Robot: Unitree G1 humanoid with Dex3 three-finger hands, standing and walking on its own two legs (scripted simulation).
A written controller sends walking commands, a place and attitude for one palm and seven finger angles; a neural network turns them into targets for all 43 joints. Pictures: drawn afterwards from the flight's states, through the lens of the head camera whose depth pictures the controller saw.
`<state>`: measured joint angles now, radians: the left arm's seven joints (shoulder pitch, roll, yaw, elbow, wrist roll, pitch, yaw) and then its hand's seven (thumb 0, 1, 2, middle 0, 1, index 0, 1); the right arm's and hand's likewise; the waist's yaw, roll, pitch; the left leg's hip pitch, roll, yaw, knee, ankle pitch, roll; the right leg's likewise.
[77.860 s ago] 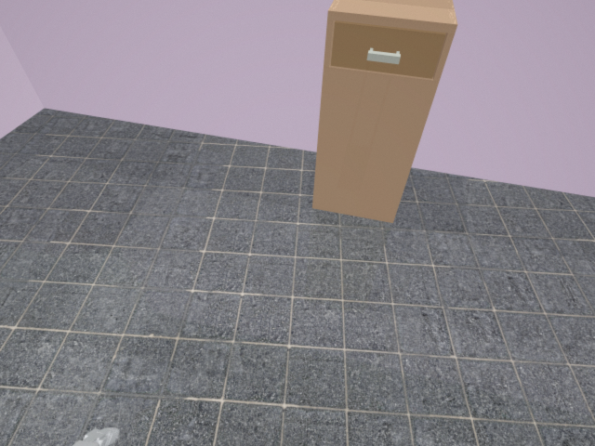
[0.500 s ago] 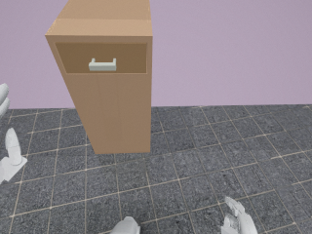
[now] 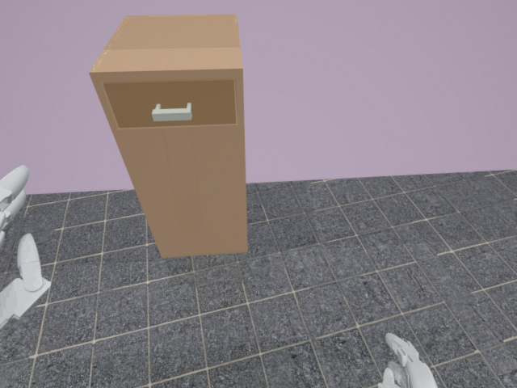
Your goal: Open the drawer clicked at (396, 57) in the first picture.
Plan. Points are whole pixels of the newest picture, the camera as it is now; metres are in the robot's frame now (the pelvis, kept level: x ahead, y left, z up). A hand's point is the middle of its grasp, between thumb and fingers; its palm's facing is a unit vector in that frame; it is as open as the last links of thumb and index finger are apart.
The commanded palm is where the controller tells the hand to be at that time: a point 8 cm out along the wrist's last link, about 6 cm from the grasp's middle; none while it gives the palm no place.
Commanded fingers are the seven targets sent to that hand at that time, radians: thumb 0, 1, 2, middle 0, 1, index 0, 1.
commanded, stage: stop stepping back and stand still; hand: left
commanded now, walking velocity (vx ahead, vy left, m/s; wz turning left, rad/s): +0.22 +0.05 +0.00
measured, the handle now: (173, 110) +0.80 +0.26 +0.01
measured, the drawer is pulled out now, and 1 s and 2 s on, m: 0.00 0.00 0.00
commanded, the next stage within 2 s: let the arm hang, fingers relaxed in 0.24 s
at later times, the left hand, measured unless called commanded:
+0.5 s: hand (93, 365) +0.17 +0.26 -0.04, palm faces +0.08 -0.91 -0.41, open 7.4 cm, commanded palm none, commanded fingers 0.00 0.90 0.90 -0.20 -0.30 -0.20 -0.30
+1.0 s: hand out of the picture -0.07 +0.27 -0.16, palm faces +0.04 -0.95 -0.30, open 7.3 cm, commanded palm none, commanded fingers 0.00 0.90 0.90 -0.20 -0.30 -0.20 -0.30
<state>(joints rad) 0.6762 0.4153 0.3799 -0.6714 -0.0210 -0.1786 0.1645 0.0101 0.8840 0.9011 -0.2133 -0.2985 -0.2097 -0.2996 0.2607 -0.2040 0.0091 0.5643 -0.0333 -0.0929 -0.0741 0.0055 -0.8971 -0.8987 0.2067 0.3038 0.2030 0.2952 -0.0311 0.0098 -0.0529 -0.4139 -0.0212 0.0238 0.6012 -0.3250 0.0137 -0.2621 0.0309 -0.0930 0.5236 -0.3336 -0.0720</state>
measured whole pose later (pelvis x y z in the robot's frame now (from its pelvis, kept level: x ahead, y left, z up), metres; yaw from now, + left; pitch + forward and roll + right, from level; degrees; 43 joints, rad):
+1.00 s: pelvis -0.03 +0.05 +0.01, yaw +1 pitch -2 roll +0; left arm 0.31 0.25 0.02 1.13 0.01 0.02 0.01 0.00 0.92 0.90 -0.20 -0.30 -0.20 -0.30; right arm 0.27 -0.21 0.00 1.06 -0.02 0.02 -0.01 0.00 -0.90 -0.90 0.20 0.30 0.20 0.29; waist 0.01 0.03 0.06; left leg -0.19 -0.01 0.06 0.39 -0.18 0.03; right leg -0.19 -0.05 -0.09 0.39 -0.18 0.01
